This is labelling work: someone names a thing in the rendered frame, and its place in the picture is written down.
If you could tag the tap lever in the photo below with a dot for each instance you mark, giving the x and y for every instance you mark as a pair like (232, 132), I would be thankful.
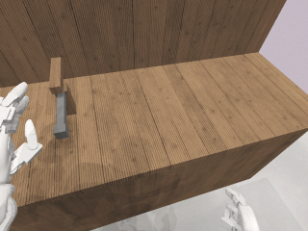
(60, 130)

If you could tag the robot right hand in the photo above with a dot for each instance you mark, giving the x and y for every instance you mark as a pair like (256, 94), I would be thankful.
(243, 218)

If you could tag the counter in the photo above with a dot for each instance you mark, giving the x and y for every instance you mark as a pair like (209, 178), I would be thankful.
(165, 100)

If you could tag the left robot forearm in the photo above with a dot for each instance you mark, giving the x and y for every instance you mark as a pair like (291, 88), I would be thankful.
(8, 206)

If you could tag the robot left hand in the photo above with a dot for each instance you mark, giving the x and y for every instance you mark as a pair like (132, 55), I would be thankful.
(11, 108)

